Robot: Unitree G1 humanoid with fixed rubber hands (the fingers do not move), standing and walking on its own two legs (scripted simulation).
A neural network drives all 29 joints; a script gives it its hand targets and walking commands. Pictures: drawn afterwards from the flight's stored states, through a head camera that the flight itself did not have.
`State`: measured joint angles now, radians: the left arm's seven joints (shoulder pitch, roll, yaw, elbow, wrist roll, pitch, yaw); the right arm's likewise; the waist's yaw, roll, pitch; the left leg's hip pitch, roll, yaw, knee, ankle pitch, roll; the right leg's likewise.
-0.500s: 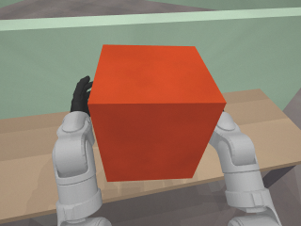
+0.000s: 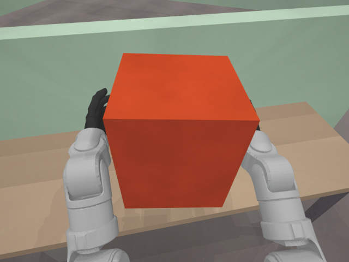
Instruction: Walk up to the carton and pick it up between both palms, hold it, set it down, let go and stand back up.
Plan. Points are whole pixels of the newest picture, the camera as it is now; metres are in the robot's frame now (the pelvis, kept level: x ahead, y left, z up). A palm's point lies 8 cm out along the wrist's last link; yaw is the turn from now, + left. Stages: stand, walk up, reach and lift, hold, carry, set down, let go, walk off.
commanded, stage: hold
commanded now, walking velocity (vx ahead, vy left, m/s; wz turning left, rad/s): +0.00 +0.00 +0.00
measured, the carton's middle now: (175, 133) +0.34 +0.00 +0.16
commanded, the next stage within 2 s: none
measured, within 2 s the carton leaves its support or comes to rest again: neither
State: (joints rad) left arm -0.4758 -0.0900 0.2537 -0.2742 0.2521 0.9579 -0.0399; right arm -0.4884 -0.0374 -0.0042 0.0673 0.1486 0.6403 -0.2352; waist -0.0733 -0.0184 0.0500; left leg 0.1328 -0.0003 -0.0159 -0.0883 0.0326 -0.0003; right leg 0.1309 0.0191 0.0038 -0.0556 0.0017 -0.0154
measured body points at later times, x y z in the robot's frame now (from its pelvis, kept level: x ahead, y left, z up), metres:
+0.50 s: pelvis -0.01 +0.00 +0.00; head -0.03 +0.03 +0.44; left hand +0.31 +0.19 +0.15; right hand +0.33 -0.12 +0.14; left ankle +0.00 +0.12 -0.76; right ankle -0.01 -0.11 -0.76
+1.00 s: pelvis -0.03 -0.01 +0.00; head -0.03 +0.02 +0.44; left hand +0.33 +0.17 +0.16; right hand +0.35 -0.14 +0.14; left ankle +0.00 +0.12 -0.76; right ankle -0.01 -0.11 -0.76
